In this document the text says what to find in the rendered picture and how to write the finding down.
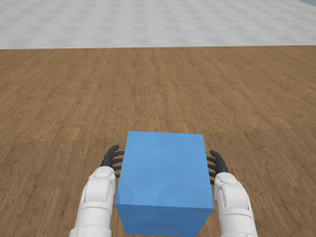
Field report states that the robot right forearm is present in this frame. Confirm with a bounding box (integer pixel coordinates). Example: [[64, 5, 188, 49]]
[[214, 172, 258, 237]]

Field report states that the left robot hand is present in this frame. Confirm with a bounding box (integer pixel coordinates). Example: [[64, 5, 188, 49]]
[[100, 144, 124, 178]]

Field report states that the robot left forearm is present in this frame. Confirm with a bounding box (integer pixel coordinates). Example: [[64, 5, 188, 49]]
[[69, 166, 116, 237]]

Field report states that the right robot hand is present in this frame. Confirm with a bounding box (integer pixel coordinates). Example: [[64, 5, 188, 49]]
[[206, 150, 229, 185]]

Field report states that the carton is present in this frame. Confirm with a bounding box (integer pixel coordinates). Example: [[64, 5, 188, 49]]
[[115, 130, 214, 237]]

